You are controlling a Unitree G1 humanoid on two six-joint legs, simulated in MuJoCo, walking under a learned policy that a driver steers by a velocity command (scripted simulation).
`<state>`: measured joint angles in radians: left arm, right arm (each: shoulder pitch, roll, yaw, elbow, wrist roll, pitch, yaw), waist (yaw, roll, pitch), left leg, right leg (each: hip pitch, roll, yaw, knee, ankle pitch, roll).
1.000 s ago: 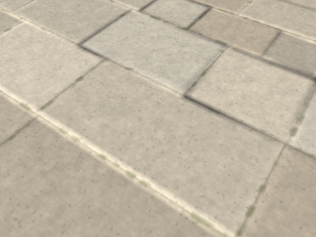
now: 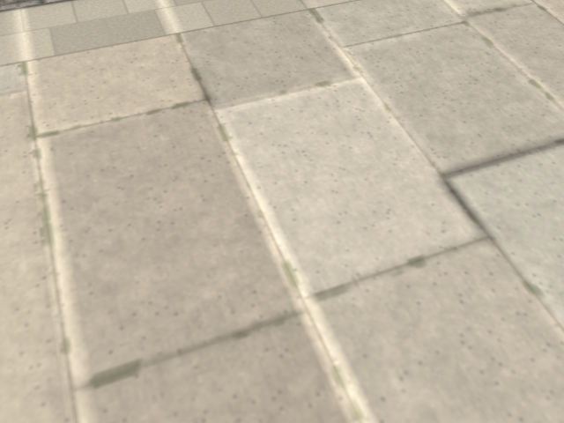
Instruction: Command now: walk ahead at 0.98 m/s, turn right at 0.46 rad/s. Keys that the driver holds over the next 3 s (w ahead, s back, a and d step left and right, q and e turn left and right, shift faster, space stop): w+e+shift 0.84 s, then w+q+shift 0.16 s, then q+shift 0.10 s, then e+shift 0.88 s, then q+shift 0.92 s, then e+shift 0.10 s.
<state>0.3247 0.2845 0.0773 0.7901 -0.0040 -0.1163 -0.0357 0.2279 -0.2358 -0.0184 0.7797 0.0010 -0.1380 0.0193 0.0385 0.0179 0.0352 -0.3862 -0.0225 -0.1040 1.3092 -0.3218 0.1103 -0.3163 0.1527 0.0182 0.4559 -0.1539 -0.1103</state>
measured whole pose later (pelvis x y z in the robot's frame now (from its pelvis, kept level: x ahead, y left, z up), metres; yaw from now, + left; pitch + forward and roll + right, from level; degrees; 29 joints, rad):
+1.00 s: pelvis +0.78 -0.24 +0.01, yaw -49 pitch -1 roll +0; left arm 0.42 0.24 0.03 0.74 0.00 -0.08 -0.02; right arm 0.11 -0.28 -0.01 0.63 -0.01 -0.12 0.00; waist 0.05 0.04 0.03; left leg -0.77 0.16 -0.08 0.94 0.02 -0.02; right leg -0.09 0.15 0.06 0.40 -0.29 -0.13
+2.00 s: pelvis +1.03 -0.50 +0.01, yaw -83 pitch +4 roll +3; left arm 0.22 0.33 0.10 0.58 -0.02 0.04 0.04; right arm -0.03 -0.31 -0.08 0.72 0.00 0.00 -0.01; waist 0.01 0.03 0.06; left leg -0.55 -0.03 -0.10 0.93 -0.34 -0.07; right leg -0.34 0.06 0.14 0.47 -0.19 -0.06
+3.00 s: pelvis +1.07 -0.51 +0.00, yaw -46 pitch +3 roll +0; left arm 0.19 0.32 0.10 0.70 -0.02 0.00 0.00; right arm 0.05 -0.29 -0.09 0.58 0.01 0.09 0.03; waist 0.04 0.00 0.08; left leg -0.35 0.03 0.06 0.56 -0.25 0.02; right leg -0.22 -0.14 -0.28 0.63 -0.41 0.02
